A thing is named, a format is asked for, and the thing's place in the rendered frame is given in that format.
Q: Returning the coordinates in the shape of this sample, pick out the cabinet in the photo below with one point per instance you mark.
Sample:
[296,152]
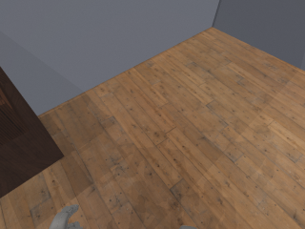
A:
[29,154]

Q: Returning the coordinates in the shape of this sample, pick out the drawer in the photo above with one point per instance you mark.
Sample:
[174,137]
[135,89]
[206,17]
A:
[12,124]

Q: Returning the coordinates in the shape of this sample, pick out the left robot hand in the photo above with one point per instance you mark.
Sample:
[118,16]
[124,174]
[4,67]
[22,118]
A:
[61,219]

